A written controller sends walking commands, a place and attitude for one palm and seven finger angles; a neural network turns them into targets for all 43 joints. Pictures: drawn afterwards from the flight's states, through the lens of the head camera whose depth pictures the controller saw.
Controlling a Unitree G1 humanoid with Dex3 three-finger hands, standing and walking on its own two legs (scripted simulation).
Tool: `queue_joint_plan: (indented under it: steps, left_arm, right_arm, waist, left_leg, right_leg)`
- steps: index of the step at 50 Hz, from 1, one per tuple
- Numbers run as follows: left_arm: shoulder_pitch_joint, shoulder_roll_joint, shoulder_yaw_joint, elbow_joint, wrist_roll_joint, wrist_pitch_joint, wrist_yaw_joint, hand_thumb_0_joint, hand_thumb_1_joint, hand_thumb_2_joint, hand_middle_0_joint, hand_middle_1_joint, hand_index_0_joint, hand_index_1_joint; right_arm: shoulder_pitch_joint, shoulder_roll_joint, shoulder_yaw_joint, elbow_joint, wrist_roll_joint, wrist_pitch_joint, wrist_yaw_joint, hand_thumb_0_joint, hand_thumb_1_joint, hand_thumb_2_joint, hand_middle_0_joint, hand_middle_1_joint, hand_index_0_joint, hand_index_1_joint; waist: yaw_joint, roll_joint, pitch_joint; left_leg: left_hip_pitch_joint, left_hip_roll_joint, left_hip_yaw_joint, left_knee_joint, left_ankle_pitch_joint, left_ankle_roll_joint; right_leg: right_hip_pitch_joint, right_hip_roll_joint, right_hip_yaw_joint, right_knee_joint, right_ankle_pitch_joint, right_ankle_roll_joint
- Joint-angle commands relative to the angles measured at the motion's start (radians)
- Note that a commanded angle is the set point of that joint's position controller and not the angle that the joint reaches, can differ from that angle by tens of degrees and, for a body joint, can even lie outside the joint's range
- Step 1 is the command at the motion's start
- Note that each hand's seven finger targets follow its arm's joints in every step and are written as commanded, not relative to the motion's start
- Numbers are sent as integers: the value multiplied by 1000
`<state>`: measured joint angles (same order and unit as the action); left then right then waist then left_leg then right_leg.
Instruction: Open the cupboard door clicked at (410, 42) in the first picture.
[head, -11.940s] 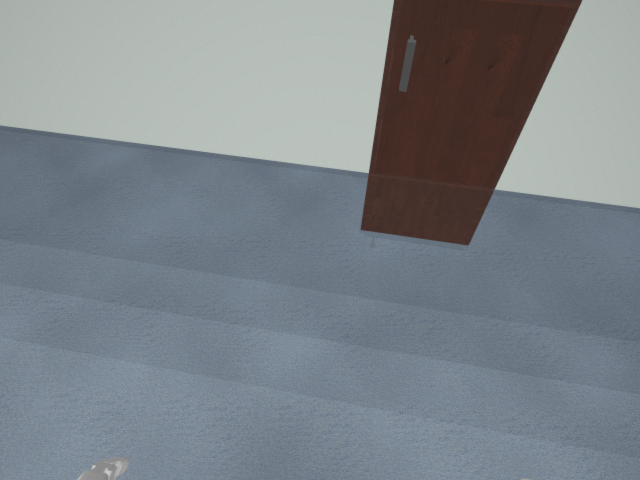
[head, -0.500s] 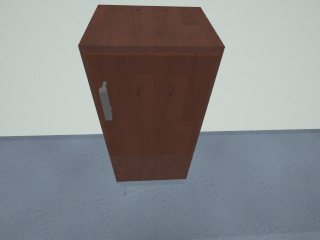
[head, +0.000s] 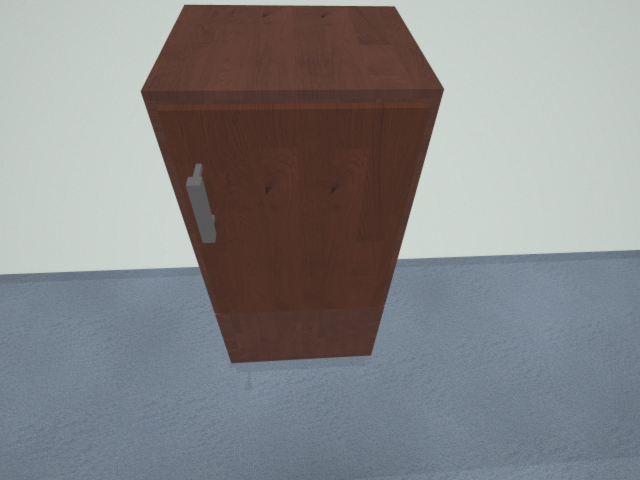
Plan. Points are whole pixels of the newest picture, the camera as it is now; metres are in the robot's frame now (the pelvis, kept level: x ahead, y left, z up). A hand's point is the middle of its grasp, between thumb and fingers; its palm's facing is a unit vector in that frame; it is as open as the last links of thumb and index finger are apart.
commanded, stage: look again from close up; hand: left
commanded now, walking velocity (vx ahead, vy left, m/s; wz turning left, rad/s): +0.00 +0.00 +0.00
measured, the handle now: (204, 203) +0.56 +0.25 -0.01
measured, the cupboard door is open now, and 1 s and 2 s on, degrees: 0 0 0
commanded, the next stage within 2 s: raise the hand with hooked fingers in 0.30 s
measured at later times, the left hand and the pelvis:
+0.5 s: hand out of the picture +0.07 +0.19 -0.14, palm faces +0.19 -0.95 -0.26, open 7.3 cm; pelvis +0.01 +0.00 +0.00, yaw +1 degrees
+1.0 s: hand (168, 471) +0.14 +0.19 -0.04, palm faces +0.31 -0.95 -0.09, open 9.7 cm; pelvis -0.01 -0.06 -0.10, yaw +6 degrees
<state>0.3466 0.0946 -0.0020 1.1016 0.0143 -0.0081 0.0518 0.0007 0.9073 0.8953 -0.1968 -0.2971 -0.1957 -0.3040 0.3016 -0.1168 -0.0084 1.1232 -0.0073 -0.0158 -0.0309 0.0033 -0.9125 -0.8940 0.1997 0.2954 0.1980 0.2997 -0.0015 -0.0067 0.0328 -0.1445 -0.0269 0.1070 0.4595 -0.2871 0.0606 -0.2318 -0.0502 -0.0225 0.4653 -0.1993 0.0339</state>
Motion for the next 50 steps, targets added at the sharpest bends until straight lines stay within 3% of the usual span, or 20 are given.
queue_joint_plan:
  steps: [1,19,20,21,22,23,24,25,26,28,29,31,32,33,34,37,40,44,48,50]
  left_arm:
    - [79,87,13,-26,4,-13,3,0,900,900,-200,-300,-200,-300]
    - [50,96,12,-23,0,-9,2,0,900,900,-200,-300,-200,-300]
    - [74,158,9,12,10,-16,34,0,900,900,-200,-300,-200,-300]
    - [-701,338,81,-1578,-183,-227,32,0,877,890,-202,-315,-202,-315]
    - [-284,261,67,-1284,-98,-153,79,0,853,880,-203,-330,-203,-330]
    - [-239,175,20,-1170,-117,-94,124,0,830,870,-205,-345,-205,-345]
    - [38,-24,-82,-959,-122,3,126,0,807,860,-207,-360,-207,-360]
    - [-76,-40,-131,-1174,-164,-19,103,0,783,850,-208,-375,-208,-375]
    - [-76,27,-84,-1223,-162,-65,92,0,760,840,-210,-390,-210,-390]
    - [-28,80,-14,-1109,-143,-149,70,0,713,820,-213,-420,-213,-420]
    - [-22,61,5,-1032,-137,-202,41,0,690,810,-215,-435,-215,-435]
    - [190,3,48,-899,-177,-345,-56,0,643,790,-218,-465,-218,-465]
    - [266,24,96,-915,-208,-426,-114,0,620,780,-220,-480,-220,-480]
    - [328,79,172,-892,-235,-489,-184,0,597,770,-222,-495,-222,-495]
    - [311,108,207,-931,-261,-558,-250,0,573,760,-223,-510,-223,-510]
    - [300,188,256,-1006,-229,-566,-293,0,503,730,-228,-555,-228,-555]
    - [144,219,261,-1228,-242,-527,-262,0,433,700,-233,-600,-233,-600]
    - [-70,276,312,-1538,-279,-627,-216,0,340,660,-240,-660,-240,-660]
    - [-146,232,185,-1465,-303,-676,-333,0,247,620,-247,-720,-247,-720]
    - [-146,265,197,-1352,-312,-625,-405,0,200,600,-250,-750,-250,-750]
  right_arm:
    - [79,-85,-13,-11,0,-7,-5,0,-900,-900,200,300,200,300]
    - [77,-94,-9,8,0,-8,-7,0,-900,-900,200,300,200,300]
    - [-9,-138,-3,-78,9,-23,2,0,-900,-900,200,300,200,300]
    - [-12,-318,-18,-456,57,-168,-35,0,-900,-900,200,300,200,300]
    - [-98,-224,8,-388,48,-261,-60,0,-900,-900,200,300,200,300]
    - [-75,-219,-13,-325,54,-294,-58,0,-900,-900,200,300,200,300]
    - [-36,-174,-8,-326,65,-295,-41,0,-900,-900,200,300,200,300]
    - [-54,-204,-5,-415,74,-313,-39,0,-900,-900,200,300,200,300]
    - [-74,-237,-18,-437,69,-340,-47,0,-900,-900,200,300,200,300]
    - [-68,-264,-29,-490,35,-363,-37,0,-900,-900,200,300,200,300]
    - [-56,-262,-39,-503,25,-357,-27,0,-900,-900,200,300,200,300]
    - [-89,-252,-65,-563,16,-359,-3,0,-900,-900,200,300,200,300]
    - [-108,-251,-77,-590,10,-357,12,0,-900,-900,200,300,200,300]
    - [-117,-258,-87,-615,11,-340,37,0,-900,-900,200,300,200,300]
    - [-151,-263,-87,-654,1,-327,54,0,-900,-900,200,300,200,300]
    - [-197,-251,-87,-755,6,-275,63,0,-900,-900,200,300,200,300]
    - [-183,-243,-86,-829,9,-236,50,0,-900,-900,200,300,200,300]
    - [-99,-230,-80,-789,1,-235,17,0,-900,-900,200,300,200,300]
    - [-98,-255,-49,-716,6,-268,-7,0,-900,-900,200,300,200,300]
    - [-95,-266,-46,-691,21,-279,-20,0,-900,-900,200,300,200,300]
  waist:
    - [-3,-8,58]
    - [-2,4,66]
    - [22,-35,72]
    - [-88,182,-444]
    - [-5,278,-368]
    - [-36,251,-240]
    - [-33,149,-97]
    - [-33,118,-27]
    - [-38,88,-47]
    - [-62,-106,5]
    - [-58,-284,11]
    - [10,-422,-3]
    - [47,-377,-58]
    - [91,-205,-85]
    - [96,-60,-132]
    - [125,64,-234]
    - [95,90,-350]
    - [5,129,-479]
    - [-95,107,-366]
    - [-105,61,-354]
  left_leg:
    - [-78,132,-122,-124,95,-16]
    - [-58,142,-126,-145,126,-21]
    - [-123,164,-102,22,326,-46]
    - [124,69,-162,-77,395,-83]
    - [131,110,-135,-118,475,-102]
    - [25,105,-141,-143,311,-126]
    - [-86,99,-170,-158,139,-108]
    - [-157,86,-182,-123,26,-87]
    - [-175,72,-175,-63,-25,-71]
    - [-280,33,-176,46,-59,-53]
    - [-345,34,-180,96,-67,-57]
    - [-476,28,-150,209,-78,-65]
    - [-512,18,-126,258,-56,-76]
    - [-518,1,-104,292,-8,-98]
    - [-532,-16,-87,344,16,-111]
    - [-633,-28,-45,425,59,-89]
    - [-647,-18,-57,479,35,-65]
    - [-604,15,-113,591,72,-44]
    - [-687,31,-132,682,1,-32]
    - [-732,34,-134,681,-56,-30]
  right_leg:
    - [15,-65,69,-65,117,-46]
    - [32,-60,64,-74,124,-43]
    - [23,-93,67,-16,360,-49]
    - [81,25,-18,63,193,-50]
    - [6,44,-23,137,-40,-75]
    - [-80,48,-51,171,-126,-60]
    - [-148,39,-71,164,-142,-53]
    - [-131,31,-71,129,-96,-52]
    - [-133,31,-58,77,-88,-54]
    - [-213,35,-54,62,-165,-51]
    - [-279,41,-72,100,-220,-49]
    - [-375,50,-96,205,-292,-51]
    - [-375,51,-92,257,-272,-59]
    - [-354,50,-79,315,-201,-80]
    - [-354,43,-78,377,-136,-93]
    - [-354,43,-48,495,-3,-96]
    - [-354,45,7,510,-14,-84]
    - [-403,52,61,520,16,-68]
    - [-508,51,90,491,-85,-61]
    - [-498,49,90,462,-169,-52]
